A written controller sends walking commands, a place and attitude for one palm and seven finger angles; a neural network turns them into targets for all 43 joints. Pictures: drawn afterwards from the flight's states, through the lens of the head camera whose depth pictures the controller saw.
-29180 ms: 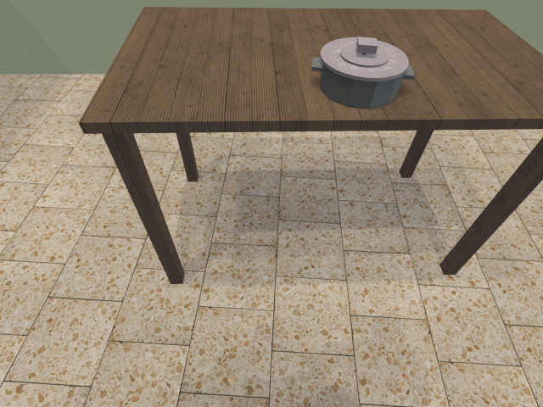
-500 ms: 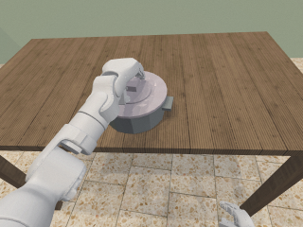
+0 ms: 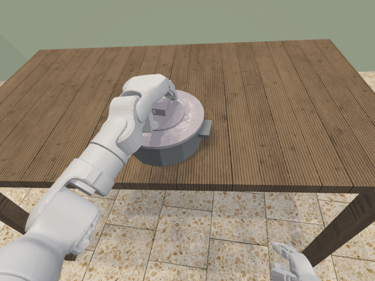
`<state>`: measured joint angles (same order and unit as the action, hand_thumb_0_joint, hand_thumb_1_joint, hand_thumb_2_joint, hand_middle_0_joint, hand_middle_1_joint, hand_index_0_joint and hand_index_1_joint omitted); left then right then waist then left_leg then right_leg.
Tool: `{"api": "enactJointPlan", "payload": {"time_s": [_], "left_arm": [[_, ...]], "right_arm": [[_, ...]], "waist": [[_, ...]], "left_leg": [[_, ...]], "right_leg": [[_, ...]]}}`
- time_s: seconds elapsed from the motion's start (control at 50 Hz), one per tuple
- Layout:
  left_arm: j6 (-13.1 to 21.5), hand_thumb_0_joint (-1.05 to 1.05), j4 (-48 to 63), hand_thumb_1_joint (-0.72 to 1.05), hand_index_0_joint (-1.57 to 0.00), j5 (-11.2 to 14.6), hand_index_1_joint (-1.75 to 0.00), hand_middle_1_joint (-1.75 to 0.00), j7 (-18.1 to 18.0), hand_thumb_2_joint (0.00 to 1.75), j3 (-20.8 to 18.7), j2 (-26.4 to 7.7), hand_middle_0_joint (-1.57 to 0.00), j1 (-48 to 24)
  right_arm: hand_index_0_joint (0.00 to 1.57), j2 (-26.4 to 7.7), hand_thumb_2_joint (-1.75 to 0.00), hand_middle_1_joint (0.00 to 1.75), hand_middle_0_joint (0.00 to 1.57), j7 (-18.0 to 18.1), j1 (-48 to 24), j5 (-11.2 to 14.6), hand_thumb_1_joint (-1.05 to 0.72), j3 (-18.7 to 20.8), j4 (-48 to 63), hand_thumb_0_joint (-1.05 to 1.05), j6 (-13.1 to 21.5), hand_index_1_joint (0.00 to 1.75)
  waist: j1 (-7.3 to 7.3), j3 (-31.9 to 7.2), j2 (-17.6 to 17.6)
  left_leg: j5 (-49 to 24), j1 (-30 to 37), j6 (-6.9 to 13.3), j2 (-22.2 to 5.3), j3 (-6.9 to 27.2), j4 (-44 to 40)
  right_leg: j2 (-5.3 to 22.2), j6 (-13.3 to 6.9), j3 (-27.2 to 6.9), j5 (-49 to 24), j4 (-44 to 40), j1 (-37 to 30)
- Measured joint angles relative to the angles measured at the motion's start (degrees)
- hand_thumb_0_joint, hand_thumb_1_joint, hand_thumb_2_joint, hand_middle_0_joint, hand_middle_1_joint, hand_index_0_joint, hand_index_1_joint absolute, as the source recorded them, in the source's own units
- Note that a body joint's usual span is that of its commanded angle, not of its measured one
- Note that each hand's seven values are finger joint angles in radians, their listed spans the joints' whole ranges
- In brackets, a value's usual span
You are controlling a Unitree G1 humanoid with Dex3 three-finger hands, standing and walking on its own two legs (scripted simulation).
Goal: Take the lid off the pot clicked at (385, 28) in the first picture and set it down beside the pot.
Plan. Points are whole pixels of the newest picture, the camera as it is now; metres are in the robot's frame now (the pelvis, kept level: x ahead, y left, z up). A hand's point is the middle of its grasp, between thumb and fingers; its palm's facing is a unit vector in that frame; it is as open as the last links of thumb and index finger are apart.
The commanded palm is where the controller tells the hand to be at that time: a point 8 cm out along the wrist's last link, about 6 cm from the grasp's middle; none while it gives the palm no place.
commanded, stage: lower the open fingers around the knob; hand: left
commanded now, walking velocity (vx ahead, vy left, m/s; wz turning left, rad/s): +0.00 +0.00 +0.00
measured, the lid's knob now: (159, 106) +0.46 +0.08 +0.15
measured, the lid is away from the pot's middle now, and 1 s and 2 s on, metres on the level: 0.00 0.00 0.00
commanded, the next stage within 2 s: close the fingers and squeeze the knob in 0.36 s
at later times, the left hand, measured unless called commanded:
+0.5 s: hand (152, 110) +0.43 +0.09 +0.16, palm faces -0.23 -0.09 -0.97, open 10.3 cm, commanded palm +0.41 +0.10 +0.22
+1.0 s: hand (151, 110) +0.43 +0.09 +0.16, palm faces -0.23 -0.09 -0.97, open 8.8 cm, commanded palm +0.40 +0.09 +0.22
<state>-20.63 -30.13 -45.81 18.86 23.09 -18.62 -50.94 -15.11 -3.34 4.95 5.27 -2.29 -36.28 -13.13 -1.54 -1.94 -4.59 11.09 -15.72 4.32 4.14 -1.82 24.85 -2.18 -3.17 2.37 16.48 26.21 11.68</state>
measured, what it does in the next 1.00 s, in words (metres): stands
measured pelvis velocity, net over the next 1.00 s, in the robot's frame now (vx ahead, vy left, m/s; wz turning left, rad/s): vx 0.00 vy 0.01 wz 0.00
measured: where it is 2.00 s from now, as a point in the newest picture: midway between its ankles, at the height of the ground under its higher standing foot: outside the picture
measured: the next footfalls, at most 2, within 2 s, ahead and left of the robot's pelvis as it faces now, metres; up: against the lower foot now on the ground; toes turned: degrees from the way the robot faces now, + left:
none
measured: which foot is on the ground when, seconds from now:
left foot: down 0.00-1.00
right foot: down 0.00-1.00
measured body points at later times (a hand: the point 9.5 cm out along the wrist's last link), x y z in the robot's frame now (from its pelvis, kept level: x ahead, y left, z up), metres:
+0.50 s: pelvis +0.00 +0.00 +0.00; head +0.01 -0.04 +0.45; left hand +0.44 +0.09 +0.22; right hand +0.17 -0.23 -0.12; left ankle +0.02 +0.07 -0.74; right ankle -0.03 -0.08 -0.74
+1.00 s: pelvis +0.00 +0.01 +0.00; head +0.01 -0.03 +0.45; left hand +0.44 +0.09 +0.22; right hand +0.16 -0.22 -0.12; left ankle +0.02 +0.07 -0.74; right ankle -0.03 -0.08 -0.74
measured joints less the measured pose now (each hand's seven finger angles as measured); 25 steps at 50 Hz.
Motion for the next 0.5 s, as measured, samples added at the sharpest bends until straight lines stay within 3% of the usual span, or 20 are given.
{"api": "enactJointPlan", "payload": {"time_s": [0.5], "left_arm": [[-0.17, 0.0, -1.26, -0.33, -0.83, 0.03, -0.08, -0.08, 1.44, 1.47, -0.05, -0.35, -0.83, -1.24]], "right_arm": [[0.2, -0.05, -0.9, 0.3, 0.2, 0.34, 0.91, -0.07, -0.91, -0.13, -0.78, 0.01, 0.4, 0.3]], "waist": [[-0.15, 0.25, -0.1]], "left_leg": [[0.02, 0.21, -0.07, -0.06, 0.22, -0.05]], "right_leg": [[-0.1, -0.09, 0.15, -0.06, -0.3, -0.36]]}}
